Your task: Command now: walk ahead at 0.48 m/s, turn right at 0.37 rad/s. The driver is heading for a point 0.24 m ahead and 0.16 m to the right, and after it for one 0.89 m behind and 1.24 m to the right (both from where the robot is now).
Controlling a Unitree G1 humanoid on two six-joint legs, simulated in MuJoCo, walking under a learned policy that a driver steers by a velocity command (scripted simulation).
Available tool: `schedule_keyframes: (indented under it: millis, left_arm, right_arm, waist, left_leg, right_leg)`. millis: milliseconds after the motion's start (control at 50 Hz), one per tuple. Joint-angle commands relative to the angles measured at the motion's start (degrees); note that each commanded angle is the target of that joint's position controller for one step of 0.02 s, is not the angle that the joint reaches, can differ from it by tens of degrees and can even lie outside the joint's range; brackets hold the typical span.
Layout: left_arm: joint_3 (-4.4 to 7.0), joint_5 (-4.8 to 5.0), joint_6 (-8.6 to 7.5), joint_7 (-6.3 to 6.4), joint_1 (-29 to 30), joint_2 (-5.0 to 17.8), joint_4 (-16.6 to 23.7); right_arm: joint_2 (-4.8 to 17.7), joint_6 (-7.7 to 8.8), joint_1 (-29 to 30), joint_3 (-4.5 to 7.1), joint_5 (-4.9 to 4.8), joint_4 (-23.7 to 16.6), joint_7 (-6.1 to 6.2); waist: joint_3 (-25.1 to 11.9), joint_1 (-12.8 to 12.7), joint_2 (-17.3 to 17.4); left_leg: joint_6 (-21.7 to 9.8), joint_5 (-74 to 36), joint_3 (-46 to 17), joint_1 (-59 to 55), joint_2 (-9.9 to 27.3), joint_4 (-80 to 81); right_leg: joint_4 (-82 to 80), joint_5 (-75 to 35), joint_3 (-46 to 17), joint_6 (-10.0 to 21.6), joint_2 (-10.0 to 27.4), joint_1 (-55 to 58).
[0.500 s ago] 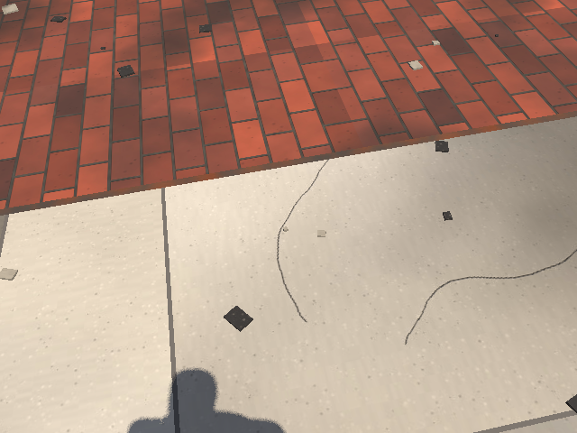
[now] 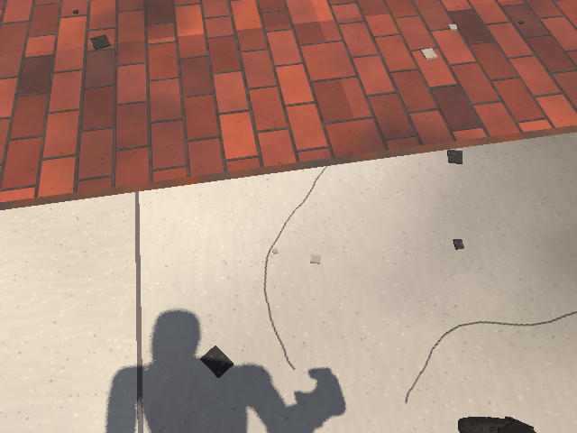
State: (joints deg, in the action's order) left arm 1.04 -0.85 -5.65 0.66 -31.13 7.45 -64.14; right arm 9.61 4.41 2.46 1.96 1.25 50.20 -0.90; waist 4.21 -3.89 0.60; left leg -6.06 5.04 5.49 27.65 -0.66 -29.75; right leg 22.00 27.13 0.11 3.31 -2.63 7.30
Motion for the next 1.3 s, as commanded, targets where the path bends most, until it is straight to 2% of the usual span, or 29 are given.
schedule_keyframes:
  millis: [20,40,60,100,140,220,280,340,440,460,480,500,520,540,560,580,620,680,780,940,1000,1020,1040,1060,1080,1100,1120,1160,1300]
  left_arm:
    - [0.20,2.56,0.05,-0.31,-4.79,0.82,5.24]
    - [1.78,1.66,0.58,-0.13,-2.80,6.58,5.32]
    - [2.38,0.91,1.04,-0.14,2.86,7.74,7.15]
    - [2.61,-0.11,1.49,-0.85,7.65,6.01,8.36]
    - [2.85,-1.06,3.08,-1.50,6.41,4.33,8.60]
    - [3.04,-1.05,4.94,-1.69,10.99,3.76,11.41]
    - [2.30,-0.72,4.99,-2.54,17.32,3.35,14.25]
    - [1.96,-0.86,5.06,-3.18,22.00,4.05,16.16]
    - [3.31,-1.86,4.57,-2.83,18.82,7.70,17.01]
    - [3.79,-2.02,3.84,-2.42,14.70,8.29,15.86]
    - [5.05,-2.40,2.92,-1.71,10.97,12.80,15.62]
    - [6.67,-1.66,3.14,-1.07,12.42,19.38,16.66]
    - [7.10,0.77,4.34,-0.94,8.70,20.13,17.31]
    - [6.63,0.92,5.20,-0.58,12.24,17.86,18.22]
    - [5.72,0.81,5.79,-0.21,16.54,14.69,18.82]
    - [5.12,0.74,6.06,0.00,18.57,12.68,18.93]
    - [4.63,0.44,5.91,0.10,19.66,11.11,19.52]
    - [5.33,-0.02,5.11,-0.40,18.63,13.77,19.85]
    - [5.80,-0.09,6.24,-0.43,16.94,15.17,20.66]
    - [6.44,-0.75,7.09,-1.13,16.89,16.18,22.01]
    - [6.54,-0.23,7.64,-1.51,19.06,16.01,22.64]
    - [6.51,0.44,7.78,-1.39,20.07,15.64,22.99]
    - [5.92,1.16,7.73,-1.05,20.16,13.01,24.13]
    - [5.37,1.56,7.31,-0.75,18.92,10.11,25.23]
    - [6.36,-1.55,6.87,-0.81,21.95,15.75,25.06]
    - [6.77,-1.83,6.71,-1.73,20.73,16.39,24.54]
    - [6.62,-2.01,6.77,-2.65,17.94,15.81,23.29]
    - [6.21,-1.83,7.26,-4.04,15.09,14.96,21.82]
    - [4.88,-1.52,7.00,-5.46,25.08,13.25,24.92]
  right_arm:
    - [17.15,0.89,-29.52,5.24,2.95,3.91,1.41]
    - [14.57,-0.04,-25.15,4.98,1.00,3.00,0.82]
    - [10.69,-0.02,-17.83,3.83,0.42,1.72,0.76]
    - [5.86,1.00,-13.88,2.50,0.18,1.76,0.79]
    - [3.96,1.82,-16.35,1.82,-0.07,3.44,1.48]
    - [6.00,3.08,-19.70,1.90,-0.30,4.29,1.88]
    - [6.31,2.42,-19.17,1.60,-0.47,3.87,2.16]
    - [8.57,1.81,-20.95,2.05,-0.72,3.76,2.54]
    - [11.04,-0.37,-21.66,3.27,-0.83,3.10,3.46]
    - [11.37,-1.10,-21.43,3.47,-0.92,2.74,3.33]
    - [12.01,-1.51,-23.50,3.74,-0.89,1.79,3.10]
    - [6.30,-2.16,-27.38,2.80,-0.41,-0.95,2.58]
    - [7.04,-3.13,-25.73,2.57,-0.19,-1.87,2.34]
    - [7.39,-3.52,-21.92,2.56,-0.33,-2.59,2.30]
    - [7.32,-3.38,-18.34,2.55,-0.38,-3.24,2.34]
    - [7.88,-3.46,-16.97,2.76,0.15,-3.54,2.55]
    - [7.97,-4.87,-18.95,2.92,1.20,-3.25,2.66]
    - [6.79,-6.08,-18.67,2.57,0.59,-4.08,2.55]
    - [8.20,-6.95,-12.92,2.67,0.34,-7.07,2.72]
    - [8.65,-5.70,-11.85,2.07,-0.92,-9.69,3.19]
    - [8.80,-5.03,-17.77,1.90,-1.62,-9.00,3.58]
    - [9.25,-4.67,-21.84,2.01,-1.22,-8.07,3.88]
    - [13.98,-4.39,-23.54,3.08,-0.25,-8.20,4.42]
    - [20.00,-4.37,-19.76,4.15,0.29,-10.46,4.37]
    - [19.01,-4.46,-15.24,4.18,1.41,-10.97,4.05]
    - [15.41,-4.07,-13.30,3.22,1.03,-11.18,3.85]
    - [13.22,-3.60,-11.33,2.61,0.60,-11.28,3.49]
    - [12.38,-2.96,-11.38,2.35,0.25,-12.12,3.02]
    - [13.86,-0.52,-24.78,3.45,0.24,-7.73,1.65]
  waist:
    - [-22.05,9.99,9.59]
    - [-22.18,9.44,6.48]
    - [-11.92,6.65,3.26]
    - [-3.70,4.72,0.87]
    - [-1.94,2.39,2.23]
    - [-1.53,0.70,2.76]
    - [-1.21,1.20,5.30]
    - [-2.64,3.04,5.27]
    - [-6.02,2.05,5.56]
    - [-8.36,-0.05,2.82]
    - [-12.09,-1.78,-3.69]
    - [-15.42,3.47,-13.75]
    - [-22.30,-0.29,-9.68]
    - [-16.65,0.55,-4.40]
    - [-9.81,1.59,-2.46]
    - [-6.77,3.05,-1.72]
    - [-7.61,4.56,-2.69]
    - [-9.76,4.84,-2.52]
    - [-8.38,2.60,-6.15]
    - [-7.92,1.80,-7.78]
    - [-8.02,4.53,-8.48]
    - [-8.66,6.80,-7.32]
    - [-7.73,7.03,0.57]
    - [-7.66,5.79,15.01]
    - [-1.56,4.87,8.08]
    - [-0.94,2.48,5.95]
    - [-0.97,0.68,5.59]
    - [-2.20,1.02,7.98]
    - [0.86,7.87,5.68]
  left_leg:
    - [-9.05,13.57,-34.12,-49.19,25.04,5.88]
    - [-10.51,22.00,-46.00,-44.01,26.09,14.75]
    - [-8.39,26.90,-36.64,-34.53,24.29,16.82]
    - [-4.97,15.44,-22.52,-21.40,19.50,19.93]
    - [-3.78,3.26,-13.89,-15.79,17.63,20.37]
    - [-3.86,-27.54,-1.71,-16.60,16.67,17.01]
    - [-2.53,-30.50,5.78,-15.26,13.42,15.19]
    - [-2.10,-32.45,8.15,-18.69,14.17,12.50]
    - [-0.71,-37.73,8.18,-25.66,17.06,-2.96]
    - [0.81,-34.00,9.31,-24.81,15.80,-12.46]
    - [3.94,-17.22,9.71,-17.24,12.87,-26.62]
    - [6.67,33.49,8.65,-0.54,3.35,-44.26]
    - [7.53,34.68,-3.00,4.73,0.49,-50.31]
    - [7.70,30.03,-5.33,7.52,3.01,-50.20]
    - [7.52,24.77,-5.98,8.32,4.19,-46.38]
    - [7.41,21.40,-6.60,7.34,5.12,-42.19]
    - [7.37,18.10,-6.50,3.01,4.63,-38.53]
    - [7.73,16.58,-7.07,2.13,3.50,-34.63]
    - [8.79,15.84,-8.38,4.51,2.49,-26.91]
    - [6.60,19.34,-8.60,-3.04,-1.39,-14.28]
    - [4.38,17.51,-7.55,-13.73,-3.80,-0.74]
    - [3.43,14.43,-7.28,-21.38,-3.34,8.60]
    - [1.09,23.61,-16.98,-28.31,6.38,17.52]
    - [-3.40,37.22,-37.01,-29.58,23.19,23.55]
    - [-5.28,37.93,-36.68,-19.24,23.72,24.55]
    - [-4.31,34.93,-32.13,-16.21,20.17,23.50]
    - [-2.26,30.37,-26.19,-16.30,16.47,23.01]
    - [-1.11,26.41,-18.76,-18.93,12.96,22.97]
    - [-2.34,14.87,-12.07,-31.14,15.35,22.89]
  right_leg:
    - [47.60,-7.94,0.99,2.34,0.50,-35.06]
    - [55.62,-0.39,-3.38,3.34,-0.05,-40.35]
    - [55.85,-5.80,-3.56,3.58,3.86,-43.06]
    - [50.48,-10.63,-3.34,3.64,7.28,-40.35]
    - [48.14,-10.67,-2.73,2.83,8.26,-36.75]
    - [42.36,-14.64,0.04,1.18,7.88,-40.26]
    - [28.58,-22.81,3.57,0.72,6.53,-37.41]
    - [19.58,-27.03,6.65,1.02,4.62,-33.86]
    - [12.57,-16.65,7.61,4.28,1.22,-28.19]
    - [7.15,-20.12,7.73,5.39,-0.31,-23.02]
    - [3.53,-38.63,-1.19,7.70,5.81,-13.59]
    - [9.10,-75.17,-20.73,15.73,22.25,-2.33]
    - [3.07,-64.40,-30.20,22.23,25.29,-0.74]
    - [-0.31,-49.08,-26.87,20.88,23.84,-6.09]
    - [-3.21,-40.45,-23.35,18.19,20.39,-13.10]
    - [-4.59,-37.30,-20.49,15.36,17.17,-16.91]
    - [-5.29,-36.74,-16.98,12.80,13.70,-20.41]
    - [-5.05,-36.15,-16.44,11.47,11.82,-20.30]
    - [-8.08,-13.76,-21.59,10.06,10.43,-19.78]
    - [-7.17,-12.17,-28.36,9.25,9.81,-20.43]
    - [-6.41,-13.98,-29.75,6.33,7.83,-24.27]
    - [-5.79,-4.28,-28.34,3.72,5.04,-28.72]
    - [2.27,6.35,-22.63,-0.55,-0.82,-38.07]
    - [21.08,7.03,-7.90,-1.86,-10.32,-48.09]
    - [28.68,-0.59,-8.53,-2.29,-4.31,-50.25]
    - [32.95,-5.17,-9.06,-2.19,-3.21,-46.71]
    - [37.26,-8.77,-8.22,-2.43,-3.02,-45.75]
    - [44.43,-11.05,-5.46,-3.00,-1.94,-46.98]
    - [37.67,-15.37,-4.79,-5.25,2.21,-55.58]
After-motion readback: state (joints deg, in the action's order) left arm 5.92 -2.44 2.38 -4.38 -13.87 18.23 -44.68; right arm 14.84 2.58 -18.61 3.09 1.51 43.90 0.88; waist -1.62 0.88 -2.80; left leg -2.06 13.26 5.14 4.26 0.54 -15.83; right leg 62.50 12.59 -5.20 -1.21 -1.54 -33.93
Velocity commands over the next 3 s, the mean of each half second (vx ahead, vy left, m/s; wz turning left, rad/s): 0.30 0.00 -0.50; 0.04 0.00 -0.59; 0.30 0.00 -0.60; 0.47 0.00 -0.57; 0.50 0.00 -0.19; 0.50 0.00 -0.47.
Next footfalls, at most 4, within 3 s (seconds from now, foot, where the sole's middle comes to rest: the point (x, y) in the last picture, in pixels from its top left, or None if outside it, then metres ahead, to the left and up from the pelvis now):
0.48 right None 0.33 -0.12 -0.75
1.04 left None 0.36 0.07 -0.75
1.58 right None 0.34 -0.27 -0.75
2.10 left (542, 357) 0.64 -0.52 -0.75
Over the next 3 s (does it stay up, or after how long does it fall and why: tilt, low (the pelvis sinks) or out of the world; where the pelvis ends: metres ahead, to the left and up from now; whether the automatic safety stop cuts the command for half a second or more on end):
stays up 0.61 -0.88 0.03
